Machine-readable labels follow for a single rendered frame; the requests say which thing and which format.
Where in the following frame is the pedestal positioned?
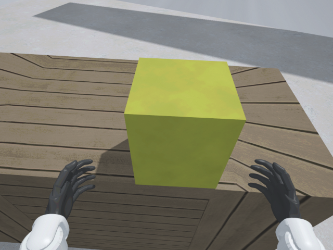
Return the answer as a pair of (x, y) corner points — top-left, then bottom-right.
(0, 53), (333, 250)

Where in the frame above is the robot left hand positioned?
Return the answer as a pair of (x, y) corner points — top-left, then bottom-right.
(45, 159), (96, 220)

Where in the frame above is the carton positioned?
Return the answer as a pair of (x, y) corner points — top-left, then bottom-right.
(124, 58), (246, 189)

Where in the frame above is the robot right forearm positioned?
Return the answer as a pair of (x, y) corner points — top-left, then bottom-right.
(275, 218), (325, 250)

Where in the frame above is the robot right hand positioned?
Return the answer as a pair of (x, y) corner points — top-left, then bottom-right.
(248, 159), (302, 223)

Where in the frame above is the robot left forearm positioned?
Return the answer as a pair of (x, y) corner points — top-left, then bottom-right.
(19, 214), (69, 250)

